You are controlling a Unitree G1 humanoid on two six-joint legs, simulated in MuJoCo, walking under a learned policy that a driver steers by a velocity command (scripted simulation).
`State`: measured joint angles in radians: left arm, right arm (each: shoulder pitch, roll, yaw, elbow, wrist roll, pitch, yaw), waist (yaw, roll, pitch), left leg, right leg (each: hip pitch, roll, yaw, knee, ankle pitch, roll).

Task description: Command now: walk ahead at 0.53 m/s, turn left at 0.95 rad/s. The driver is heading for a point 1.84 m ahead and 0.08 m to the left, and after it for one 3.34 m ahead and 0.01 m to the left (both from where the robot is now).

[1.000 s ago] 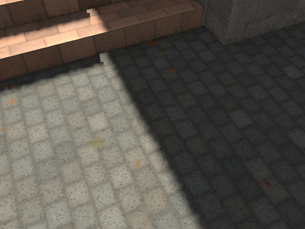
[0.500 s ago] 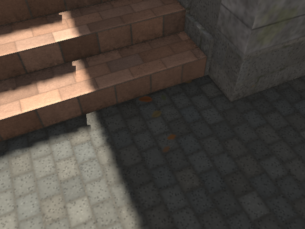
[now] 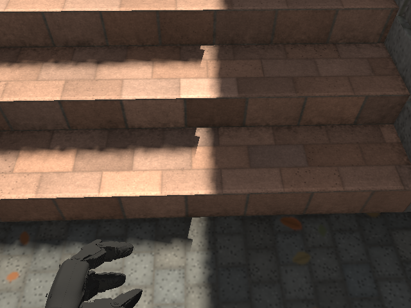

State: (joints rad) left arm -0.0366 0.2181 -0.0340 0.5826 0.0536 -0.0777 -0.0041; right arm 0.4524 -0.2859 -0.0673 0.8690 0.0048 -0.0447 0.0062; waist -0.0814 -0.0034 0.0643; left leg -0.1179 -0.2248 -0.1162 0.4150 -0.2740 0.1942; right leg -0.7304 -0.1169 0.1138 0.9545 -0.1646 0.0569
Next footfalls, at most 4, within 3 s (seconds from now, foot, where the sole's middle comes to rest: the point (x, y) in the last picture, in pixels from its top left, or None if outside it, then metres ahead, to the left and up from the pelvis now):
0.14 right None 0.35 -0.13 -0.77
0.54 left None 0.22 0.08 -0.77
1.00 right None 0.28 -0.18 -0.77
1.48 left None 0.35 0.02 -0.77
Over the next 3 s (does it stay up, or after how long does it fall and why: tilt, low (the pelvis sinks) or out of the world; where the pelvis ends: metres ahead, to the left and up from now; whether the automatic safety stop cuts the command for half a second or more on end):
stays up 1.18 0.26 0.25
